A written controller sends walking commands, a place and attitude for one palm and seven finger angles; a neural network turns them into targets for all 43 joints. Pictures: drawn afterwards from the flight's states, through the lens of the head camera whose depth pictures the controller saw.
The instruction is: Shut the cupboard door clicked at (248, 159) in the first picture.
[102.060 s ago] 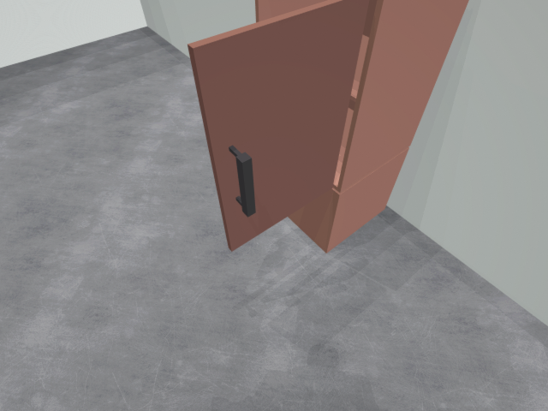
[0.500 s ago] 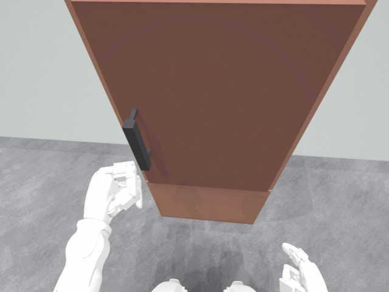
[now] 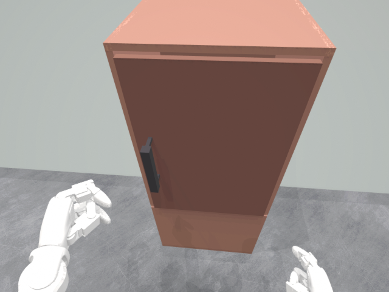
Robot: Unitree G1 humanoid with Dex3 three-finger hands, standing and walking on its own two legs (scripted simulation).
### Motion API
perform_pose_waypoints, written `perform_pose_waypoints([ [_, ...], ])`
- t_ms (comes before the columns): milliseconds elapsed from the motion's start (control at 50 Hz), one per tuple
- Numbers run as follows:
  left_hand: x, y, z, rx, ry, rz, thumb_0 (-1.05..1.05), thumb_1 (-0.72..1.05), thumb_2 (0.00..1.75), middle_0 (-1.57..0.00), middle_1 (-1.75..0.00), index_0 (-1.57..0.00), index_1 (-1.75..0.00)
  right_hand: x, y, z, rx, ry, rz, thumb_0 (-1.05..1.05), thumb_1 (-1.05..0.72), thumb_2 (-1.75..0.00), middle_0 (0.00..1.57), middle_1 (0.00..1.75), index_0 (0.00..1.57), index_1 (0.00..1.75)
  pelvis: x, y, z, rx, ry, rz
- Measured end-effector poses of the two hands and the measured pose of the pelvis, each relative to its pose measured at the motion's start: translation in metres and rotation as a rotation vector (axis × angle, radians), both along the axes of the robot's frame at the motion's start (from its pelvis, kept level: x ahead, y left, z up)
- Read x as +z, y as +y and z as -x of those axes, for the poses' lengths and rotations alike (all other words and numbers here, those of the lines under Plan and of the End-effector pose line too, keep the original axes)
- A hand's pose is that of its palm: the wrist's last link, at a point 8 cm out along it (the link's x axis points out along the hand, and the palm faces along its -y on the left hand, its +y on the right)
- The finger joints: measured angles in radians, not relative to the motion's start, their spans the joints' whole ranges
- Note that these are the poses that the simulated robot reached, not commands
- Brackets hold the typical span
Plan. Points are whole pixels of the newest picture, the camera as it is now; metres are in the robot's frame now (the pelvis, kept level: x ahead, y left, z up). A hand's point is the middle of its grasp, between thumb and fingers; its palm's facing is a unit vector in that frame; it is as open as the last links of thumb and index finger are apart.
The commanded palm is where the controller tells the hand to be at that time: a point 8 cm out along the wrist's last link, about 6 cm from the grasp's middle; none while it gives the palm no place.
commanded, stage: draw the hand back to the body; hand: left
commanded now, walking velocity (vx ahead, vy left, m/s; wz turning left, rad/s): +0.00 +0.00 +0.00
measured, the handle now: (152, 165) +0.46 +0.16 -0.04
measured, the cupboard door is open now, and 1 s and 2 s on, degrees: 0 0 0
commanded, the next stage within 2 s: step back with the hand held close in 0.84 s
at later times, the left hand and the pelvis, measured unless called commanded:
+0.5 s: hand (2, 199) +0.20 +0.29 +0.19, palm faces +0.46 -0.79 -0.41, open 6.4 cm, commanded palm +0.15 +0.32 +0.20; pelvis +0.01 +0.02 +0.02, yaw +0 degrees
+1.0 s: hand (21, 204) +0.20 +0.26 +0.19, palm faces +0.46 -0.80 -0.40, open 7.4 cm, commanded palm +0.15 +0.30 +0.20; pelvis +0.01 +0.00 +0.02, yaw +0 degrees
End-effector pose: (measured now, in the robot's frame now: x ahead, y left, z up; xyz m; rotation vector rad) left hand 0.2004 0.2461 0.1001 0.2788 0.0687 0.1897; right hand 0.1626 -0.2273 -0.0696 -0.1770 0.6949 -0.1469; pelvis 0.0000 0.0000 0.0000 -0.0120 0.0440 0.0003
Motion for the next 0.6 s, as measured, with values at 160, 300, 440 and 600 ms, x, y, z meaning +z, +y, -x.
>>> perform_pose_waypoints([
  [160,0.037,0.029,0.017,0.095,-0.076,-0.058,0.02,0.9,0.9,-0.85,-1.0,-0.84,-1.0,0.01,0.031,-0.012,0.072,-0.038,-0.018,0.01,-0.9,-0.9,0.2,0.3,0.2,0.3,0.012,0.013,-0.002,0.005,-0.063,0.004],
  [300,0.067,0.052,0.026,0.149,-0.144,-0.113,0.02,0.89,0.9,-0.66,-0.79,-0.66,-0.79,0.017,0.048,-0.022,0.11,-0.063,-0.041,0.01,-0.9,-0.9,0.2,0.3,0.21,0.3,0.018,0.021,-0.006,0.0,-0.093,0.003],
  [440,0.096,0.069,0.039,0.201,-0.203,-0.196,0.02,0.89,0.9,-0.47,-0.58,-0.47,-0.58,0.018,0.048,-0.027,0.127,-0.06,-0.041,0.01,-0.9,-0.9,0.2,0.3,0.21,0.3,0.021,0.024,-0.011,-0.001,-0.103,0.002],
  [600,0.107,0.081,0.05,0.273,-0.226,-0.225,0.02,0.89,0.9,-0.28,-0.38,-0.28,-0.38,0.016,0.038,-0.027,0.127,-0.038,-0.033,0.01,-0.9,-0.9,0.2,0.3,0.21,0.3,0.023,0.021,-0.01,0.003,-0.107,0.0],
])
